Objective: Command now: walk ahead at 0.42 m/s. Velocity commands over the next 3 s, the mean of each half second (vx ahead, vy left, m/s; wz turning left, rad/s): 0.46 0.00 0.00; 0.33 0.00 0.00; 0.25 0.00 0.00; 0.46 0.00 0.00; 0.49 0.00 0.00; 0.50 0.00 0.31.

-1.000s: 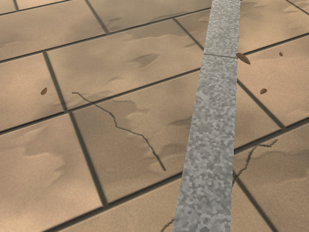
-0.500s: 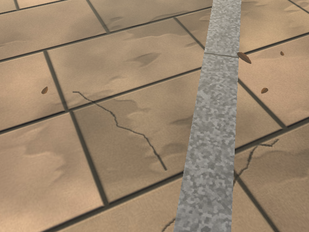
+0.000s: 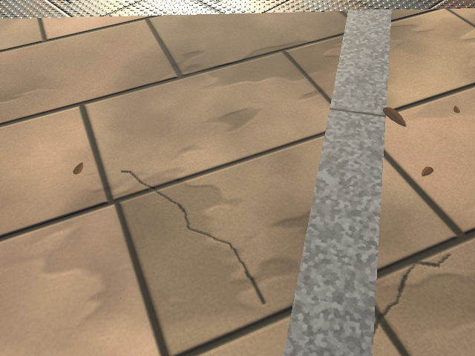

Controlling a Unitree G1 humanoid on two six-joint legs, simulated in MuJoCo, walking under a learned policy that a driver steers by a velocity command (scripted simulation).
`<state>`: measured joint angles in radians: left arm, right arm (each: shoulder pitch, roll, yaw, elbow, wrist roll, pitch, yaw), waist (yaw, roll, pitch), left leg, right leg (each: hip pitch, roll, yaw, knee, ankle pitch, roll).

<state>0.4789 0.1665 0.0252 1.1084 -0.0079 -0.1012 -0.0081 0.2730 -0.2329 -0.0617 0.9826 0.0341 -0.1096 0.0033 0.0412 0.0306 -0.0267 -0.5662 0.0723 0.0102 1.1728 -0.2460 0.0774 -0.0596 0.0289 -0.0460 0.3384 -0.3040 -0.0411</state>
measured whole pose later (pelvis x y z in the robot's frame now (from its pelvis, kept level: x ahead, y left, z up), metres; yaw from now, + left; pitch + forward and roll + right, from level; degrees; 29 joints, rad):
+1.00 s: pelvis +0.52 +0.01 -0.01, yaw +1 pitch +2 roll +0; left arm 0.12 0.21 0.04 0.94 0.02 -0.08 -0.02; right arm 0.24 -0.25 -0.05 0.98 0.01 -0.03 -0.03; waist -0.01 0.04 0.05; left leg -0.45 0.05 -0.03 1.04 -0.48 -0.03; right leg -0.39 0.03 -0.06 0.43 -0.08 -0.06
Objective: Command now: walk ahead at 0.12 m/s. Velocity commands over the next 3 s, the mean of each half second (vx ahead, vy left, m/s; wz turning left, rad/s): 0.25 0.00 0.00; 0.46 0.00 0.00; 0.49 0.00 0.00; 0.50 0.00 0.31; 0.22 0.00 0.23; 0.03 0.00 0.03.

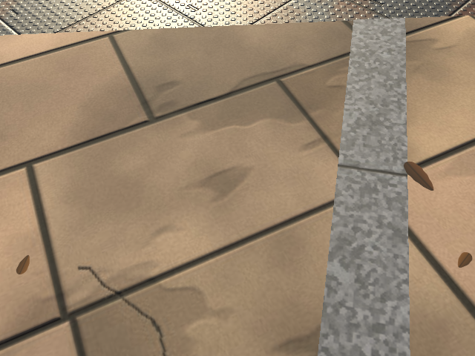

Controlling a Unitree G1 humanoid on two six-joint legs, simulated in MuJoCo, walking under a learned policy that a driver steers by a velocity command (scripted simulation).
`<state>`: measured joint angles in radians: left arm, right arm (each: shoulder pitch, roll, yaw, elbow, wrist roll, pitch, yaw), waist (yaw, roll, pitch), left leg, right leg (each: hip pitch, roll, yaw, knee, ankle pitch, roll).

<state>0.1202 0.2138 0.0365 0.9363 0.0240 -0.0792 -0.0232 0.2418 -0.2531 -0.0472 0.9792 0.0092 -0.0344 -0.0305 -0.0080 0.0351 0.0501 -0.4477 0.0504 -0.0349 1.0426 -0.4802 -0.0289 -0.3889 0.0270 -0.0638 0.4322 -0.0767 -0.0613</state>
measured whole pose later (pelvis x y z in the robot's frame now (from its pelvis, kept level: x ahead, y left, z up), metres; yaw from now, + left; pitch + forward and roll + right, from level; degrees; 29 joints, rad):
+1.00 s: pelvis +0.36 +0.01 -0.02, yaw +0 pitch +2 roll -1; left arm 0.46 0.24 0.07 1.07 -0.02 -0.06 0.01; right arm -0.05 -0.22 -0.05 0.85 0.02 -0.10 0.04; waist 0.07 0.01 0.02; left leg -0.52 0.02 0.05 0.52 -0.05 0.10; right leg 0.11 -0.02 -0.05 0.35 -0.47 0.02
